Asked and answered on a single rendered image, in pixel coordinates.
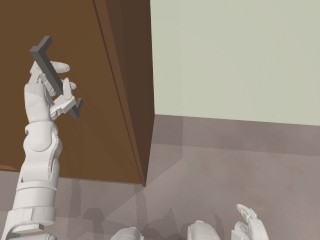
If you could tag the handle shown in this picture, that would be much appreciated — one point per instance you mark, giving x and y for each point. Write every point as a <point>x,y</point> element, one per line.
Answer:
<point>41,58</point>

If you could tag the left robot forearm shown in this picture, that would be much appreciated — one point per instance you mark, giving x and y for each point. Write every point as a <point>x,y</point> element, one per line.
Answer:
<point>34,202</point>

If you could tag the right robot thigh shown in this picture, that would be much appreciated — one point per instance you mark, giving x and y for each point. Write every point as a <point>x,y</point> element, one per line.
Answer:
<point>201,231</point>

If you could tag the left robot thigh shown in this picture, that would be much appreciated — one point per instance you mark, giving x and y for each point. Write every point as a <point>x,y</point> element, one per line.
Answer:
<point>128,234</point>

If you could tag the robot thigh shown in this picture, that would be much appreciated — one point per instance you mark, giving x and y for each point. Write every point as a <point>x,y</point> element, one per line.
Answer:
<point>201,231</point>
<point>128,234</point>

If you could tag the right robot hand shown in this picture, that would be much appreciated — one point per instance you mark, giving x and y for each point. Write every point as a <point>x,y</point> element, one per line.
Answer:
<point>255,229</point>

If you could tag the left robot hand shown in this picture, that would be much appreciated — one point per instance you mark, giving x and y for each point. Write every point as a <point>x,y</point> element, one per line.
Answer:
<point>38,92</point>

